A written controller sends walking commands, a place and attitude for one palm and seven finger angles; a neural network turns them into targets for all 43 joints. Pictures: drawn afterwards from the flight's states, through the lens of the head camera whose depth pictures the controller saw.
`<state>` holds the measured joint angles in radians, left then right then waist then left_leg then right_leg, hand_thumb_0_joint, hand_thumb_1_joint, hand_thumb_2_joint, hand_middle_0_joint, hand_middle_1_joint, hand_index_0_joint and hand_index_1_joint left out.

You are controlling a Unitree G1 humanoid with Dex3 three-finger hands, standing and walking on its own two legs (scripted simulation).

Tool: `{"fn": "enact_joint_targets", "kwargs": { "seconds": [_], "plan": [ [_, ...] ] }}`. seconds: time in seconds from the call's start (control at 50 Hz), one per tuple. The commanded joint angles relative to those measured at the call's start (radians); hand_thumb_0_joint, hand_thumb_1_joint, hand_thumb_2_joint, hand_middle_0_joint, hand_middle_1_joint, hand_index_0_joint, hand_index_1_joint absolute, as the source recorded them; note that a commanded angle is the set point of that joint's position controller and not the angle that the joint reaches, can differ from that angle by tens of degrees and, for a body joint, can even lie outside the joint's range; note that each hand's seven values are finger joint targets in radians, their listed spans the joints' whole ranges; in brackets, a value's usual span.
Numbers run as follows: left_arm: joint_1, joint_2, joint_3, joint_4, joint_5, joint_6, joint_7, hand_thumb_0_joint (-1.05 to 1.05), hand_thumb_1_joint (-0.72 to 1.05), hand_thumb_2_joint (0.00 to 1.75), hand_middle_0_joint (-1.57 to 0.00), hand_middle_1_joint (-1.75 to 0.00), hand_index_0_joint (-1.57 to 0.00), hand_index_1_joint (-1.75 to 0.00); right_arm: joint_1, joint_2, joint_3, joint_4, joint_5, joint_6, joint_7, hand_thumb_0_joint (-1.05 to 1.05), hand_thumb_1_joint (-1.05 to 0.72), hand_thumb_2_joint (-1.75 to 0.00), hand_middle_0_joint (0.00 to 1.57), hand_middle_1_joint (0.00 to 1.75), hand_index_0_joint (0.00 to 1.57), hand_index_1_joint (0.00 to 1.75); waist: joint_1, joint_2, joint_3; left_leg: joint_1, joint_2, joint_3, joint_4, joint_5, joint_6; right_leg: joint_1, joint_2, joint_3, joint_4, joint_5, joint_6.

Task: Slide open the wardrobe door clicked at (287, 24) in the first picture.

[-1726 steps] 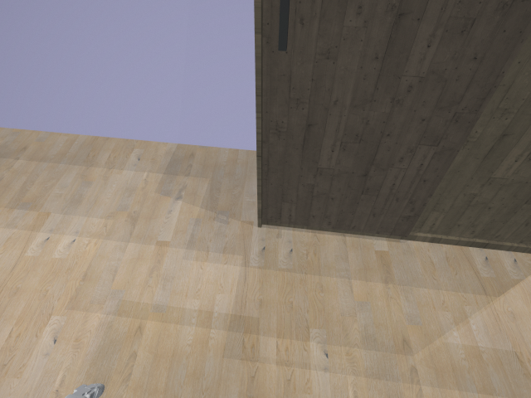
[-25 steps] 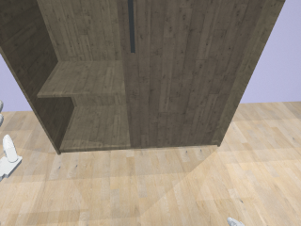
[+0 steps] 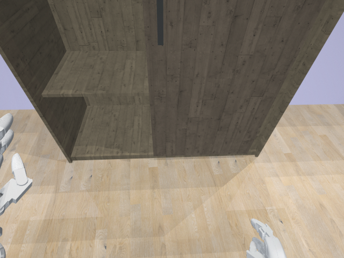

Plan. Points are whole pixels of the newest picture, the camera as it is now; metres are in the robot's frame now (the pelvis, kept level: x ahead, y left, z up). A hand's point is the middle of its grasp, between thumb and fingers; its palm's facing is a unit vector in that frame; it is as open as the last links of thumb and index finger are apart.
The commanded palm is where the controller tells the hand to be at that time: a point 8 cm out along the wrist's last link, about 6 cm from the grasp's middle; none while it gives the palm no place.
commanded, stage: stop stepping back and stand still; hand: left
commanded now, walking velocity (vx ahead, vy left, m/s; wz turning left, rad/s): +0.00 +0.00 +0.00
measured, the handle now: (159, 8) +0.83 +0.11 +0.22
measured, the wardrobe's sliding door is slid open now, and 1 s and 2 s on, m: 0.56 0.56 0.56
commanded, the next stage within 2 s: let the arm hang, fingers relaxed in 0.24 s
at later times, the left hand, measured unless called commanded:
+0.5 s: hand (63, 236) +0.17 +0.27 -0.05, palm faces +0.07 -0.91 -0.41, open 7.4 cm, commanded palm none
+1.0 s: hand out of the picture -0.07 +0.23 -0.17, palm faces +0.00 -0.97 -0.23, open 7.3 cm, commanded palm none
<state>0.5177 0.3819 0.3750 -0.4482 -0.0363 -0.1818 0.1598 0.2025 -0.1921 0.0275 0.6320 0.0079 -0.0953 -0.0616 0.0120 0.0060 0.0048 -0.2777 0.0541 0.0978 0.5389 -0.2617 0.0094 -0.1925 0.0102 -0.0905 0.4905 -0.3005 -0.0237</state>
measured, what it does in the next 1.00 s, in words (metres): stands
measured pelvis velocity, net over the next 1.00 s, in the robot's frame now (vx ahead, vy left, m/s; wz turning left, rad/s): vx -0.03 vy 0.04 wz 0.01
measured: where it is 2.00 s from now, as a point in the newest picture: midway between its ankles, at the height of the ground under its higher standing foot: outside the picture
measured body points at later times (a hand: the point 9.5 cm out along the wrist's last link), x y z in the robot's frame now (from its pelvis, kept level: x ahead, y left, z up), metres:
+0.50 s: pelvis -0.02 +0.03 -0.01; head -0.02 +0.01 +0.44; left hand +0.16 +0.31 -0.03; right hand +0.14 -0.23 -0.11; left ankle +0.01 +0.11 -0.74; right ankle -0.02 -0.10 -0.74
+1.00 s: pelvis -0.03 +0.04 +0.00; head -0.01 +0.04 +0.45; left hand -0.07 +0.28 -0.15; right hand -0.04 -0.19 -0.15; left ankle +0.01 +0.11 -0.74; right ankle -0.02 -0.10 -0.74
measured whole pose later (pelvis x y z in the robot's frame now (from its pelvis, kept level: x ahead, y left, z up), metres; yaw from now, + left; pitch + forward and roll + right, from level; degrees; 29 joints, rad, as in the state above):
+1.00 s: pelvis -0.03 +0.04 +0.00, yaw +1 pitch -1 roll -1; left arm 0.32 0.20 -0.01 1.15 0.02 0.01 0.02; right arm 0.29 -0.18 0.00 1.11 -0.01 0.02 -0.01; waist 0.00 0.02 0.05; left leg -0.27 0.00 0.11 0.45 -0.17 0.07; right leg -0.19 -0.04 -0.09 0.42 -0.21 0.02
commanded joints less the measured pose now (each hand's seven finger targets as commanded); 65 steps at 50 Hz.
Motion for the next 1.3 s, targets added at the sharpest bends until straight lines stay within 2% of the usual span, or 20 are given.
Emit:
{"fn": "enact_joint_targets", "kwargs": {
  "seconds": [0.0,0.04,0.3,0.32,0.34,0.36,0.4,0.44,0.46,0.48,0.52,0.56,0.62,0.64,0.72,0.76,0.92,1.06,1.12,1.28],
  "plan": [
    [-0.023,0.199,0.149,-0.241,-0.007,-0.07,0.018,0.0,0.9,0.9,-0.2,-0.3,-0.2,-0.3,-0.074,-0.124,-0.055,-0.167,0.0,-0.044,-0.018,0.0,-0.9,-0.9,0.2,0.3,0.2,0.3,-0.008,0.045,-0.143,0.052,0.075,-0.099,-0.079,0.307,0.016,0.077,-0.082,0.109,-0.047,0.363,0.02],
    [-0.007,0.197,0.151,-0.24,-0.01,-0.07,0.019,0.0,0.9,0.9,-0.2,-0.3,-0.2,-0.3,-0.074,-0.126,-0.054,-0.17,0.0,-0.042,-0.016,0.0,-0.9,-0.9,0.2,0.3,0.2,0.3,-0.007,0.069,-0.137,0.04,0.073,-0.1,-0.087,0.287,0.015,0.077,-0.079,0.111,-0.055,0.347,0.02],
    [-0.005,0.185,0.136,-0.224,-0.01,-0.069,0.018,0.0,0.9,0.9,-0.2,-0.3,-0.2,-0.3,-0.07,-0.135,-0.059,-0.174,0.001,-0.041,-0.025,0.0,-0.9,-0.9,0.2,0.3,0.2,0.3,-0.009,0.068,-0.13,0.022,0.07,-0.104,-0.12,0.212,0.015,0.073,-0.071,0.102,-0.077,0.291,0.026],
    [-0.09,0.042,-0.286,0.533,0.05,0.081,-0.118,0.0,0.9,0.9,-0.2,-0.3,-0.2,-0.3,-0.148,-0.333,-0.095,0.012,0.013,-0.089,0.07,0.0,-0.9,-0.9,0.2,0.3,0.2,0.3,-0.041,0.065,-0.047,-0.035,0.081,-0.095,0.025,0.376,0.016,-0.048,-0.167,0.032,0.033,0.406,0.012],
    [-0.122,0.041,-0.264,0.56,0.048,0.162,-0.144,0.0,0.9,0.9,-0.2,-0.3,-0.2,-0.3,-0.07,-0.296,-0.105,0.011,0.009,-0.021,0.074,0.0,-0.9,-0.9,0.2,0.3,0.2,0.3,-0.034,0.083,-0.105,0.014,0.09,-0.088,-0.006,0.319,0.011,-0.072,-0.162,0.092,-0.007,0.31,0.007],
    [-0.158,0.02,-0.279,0.6,0.057,0.172,-0.152,0.0,0.9,0.9,-0.2,-0.3,-0.2,-0.3,-0.043,-0.28,-0.101,0.021,-0.005,0.0,0.072,0.0,-0.9,-0.9,0.2,0.3,0.2,0.3,-0.029,0.032,-0.098,-0.015,0.102,-0.12,-0.023,0.277,0.027,-0.084,-0.133,0.068,0.01,0.203,0.007],
    [-0.216,0.031,-0.297,0.708,0.056,0.177,-0.162,0.0,0.9,0.9,-0.2,-0.3,-0.2,-0.3,-0.065,-0.285,-0.078,0.022,-0.014,0.036,0.069,0.0,-0.9,-0.9,0.2,0.3,0.2,0.3,-0.015,-0.049,-0.056,-0.08,0.112,-0.171,-0.078,0.18,0.055,-0.076,-0.107,0.054,0.021,0.065,0.007],
    [-0.256,0.039,-0.313,0.839,0.058,0.179,-0.161,0.0,0.9,0.9,-0.2,-0.3,-0.2,-0.3,-0.073,-0.279,-0.066,0.045,-0.023,0.055,0.067,0.0,-0.9,-0.9,0.2,0.3,0.2,0.3,-0.011,-0.126,-0.044,-0.079,0.091,-0.181,-0.092,0.151,0.055,-0.049,-0.117,0.074,-0.008,0.064,0.0],
    [-0.265,0.031,-0.325,0.91,0.059,0.183,-0.158,0.0,0.9,0.9,-0.2,-0.3,-0.2,-0.3,-0.061,-0.258,-0.059,0.066,-0.027,0.067,0.068,0.0,-0.9,-0.9,0.2,0.3,0.2,0.3,-0.014,-0.141,-0.041,-0.065,0.08,-0.177,-0.097,0.146,0.049,-0.052,-0.125,0.085,-0.02,0.056,-0.004],
    [-0.275,0.021,-0.336,0.978,0.059,0.187,-0.155,0.0,0.9,0.9,-0.2,-0.3,-0.2,-0.3,-0.055,-0.244,-0.052,0.091,-0.031,0.077,0.067,0.0,-0.9,-0.9,0.2,0.3,0.2,0.3,-0.014,-0.138,-0.04,-0.055,0.073,-0.167,-0.102,0.144,0.046,-0.043,-0.132,0.097,-0.036,0.06,-0.003],
    [-0.281,0.008,-0.353,1.1,0.058,0.191,-0.149,0.0,0.9,0.9,-0.2,-0.3,-0.2,-0.3,-0.049,-0.218,-0.044,0.138,-0.038,0.09,0.068,0.0,-0.9,-0.9,0.2,0.3,0.2,0.3,-0.016,-0.081,-0.039,-0.022,0.057,-0.155,-0.125,0.116,0.039,-0.044,-0.135,0.113,-0.061,0.047,0.001],
    [-0.276,0.008,-0.36,1.196,0.058,0.188,-0.146,0.0,0.9,0.9,-0.2,-0.3,-0.2,-0.3,-0.04,-0.209,-0.039,0.183,-0.037,0.094,0.065,0.0,-0.9,-0.9,0.2,0.3,0.2,0.3,-0.015,0.0,-0.043,-0.008,0.055,-0.15,-0.147,0.097,0.033,-0.022,-0.128,0.116,-0.08,0.035,0.005],
    [-0.255,-0.017,-0.364,1.318,0.052,0.181,-0.144,0.0,0.9,0.9,-0.2,-0.3,-0.2,-0.3,-0.017,-0.169,-0.036,0.254,-0.033,0.096,0.057,0.0,-0.9,-0.9,0.2,0.3,0.2,0.3,-0.02,0.081,-0.042,0.01,0.05,-0.136,-0.168,0.047,0.027,-0.012,-0.129,0.122,-0.113,0.034,0.0],
    [-0.237,-0.042,-0.351,1.344,0.054,0.18,-0.142,0.0,0.9,0.9,-0.2,-0.3,-0.2,-0.3,-0.007,-0.154,-0.043,0.27,-0.037,0.098,0.052,0.0,-0.9,-0.9,0.2,0.3,0.2,0.3,-0.016,0.127,-0.042,0.011,0.052,-0.135,-0.175,0.012,0.028,-0.011,-0.125,0.115,-0.125,0.026,-0.004],
    [-0.218,-0.045,-0.357,1.434,0.052,0.175,-0.142,0.0,0.9,0.9,-0.2,-0.3,-0.2,-0.3,0.045,-0.141,-0.051,0.334,-0.029,0.1,0.044,0.0,-0.9,-0.9,0.2,0.3,0.2,0.3,-0.021,0.108,-0.029,0.012,0.058,-0.144,-0.188,-0.014,0.03,0.002,-0.122,0.11,-0.151,0.038,-0.007],
    [-0.209,-0.051,-0.358,1.466,0.052,0.174,-0.14,0.0,0.9,0.9,-0.2,-0.3,-0.2,-0.3,0.066,-0.143,-0.055,0.355,-0.025,0.102,0.041,0.0,-0.9,-0.9,0.2,0.3,0.2,0.3,-0.021,0.055,0.001,0.01,0.065,-0.152,-0.196,-0.02,0.033,-0.006,-0.118,0.1,-0.16,0.03,-0.004],
    [-0.186,-0.075,-0.361,1.545,0.053,0.174,-0.134,0.0,0.9,0.9,-0.2,-0.3,-0.2,-0.3,0.112,-0.127,-0.061,0.426,-0.024,0.097,0.035,0.0,-0.9,-0.9,0.2,0.3,0.2,0.3,-0.02,-0.019,0.042,0.011,0.072,-0.156,-0.237,-0.067,0.043,-0.027,-0.117,0.093,-0.159,0.006,0.0],
    [-0.189,-0.079,-0.36,1.555,0.058,0.174,-0.13,0.0,0.9,0.9,-0.2,-0.3,-0.2,-0.3,0.109,-0.118,-0.063,0.444,-0.025,0.094,0.037,0.0,-0.9,-0.9,0.2,0.3,0.2,0.3,-0.015,-0.032,0.061,0.008,0.073,-0.157,-0.261,-0.078,0.045,-0.036,-0.114,0.091,-0.154,0.005,0.007],
    [-0.201,-0.086,-0.36,1.554,0.057,0.174,-0.13,0.0,0.9,0.9,-0.2,-0.3,-0.2,-0.3,0.096,-0.107,-0.06,0.451,-0.027,0.091,0.038,0.0,-0.9,-0.9,0.2,0.3,0.2,0.3,-0.015,-0.008,0.065,0.012,0.069,-0.155,-0.271,-0.066,0.043,-0.035,-0.116,0.094,-0.154,0.021,0.01],
    [-0.231,-0.077,-0.357,1.54,0.058,0.171,-0.133,0.0,0.9,0.9,-0.2,-0.3,-0.2,-0.3,0.067,-0.12,-0.06,0.451,-0.027,0.085,0.041,0.0,-0.9,-0.9,0.2,0.3,0.2,0.3,-0.015,0.003,0.061,0.025,0.069,-0.157,-0.282,-0.031,0.04,-0.014,-0.122,0.091,-0.162,0.052,0.014]
  ]
}}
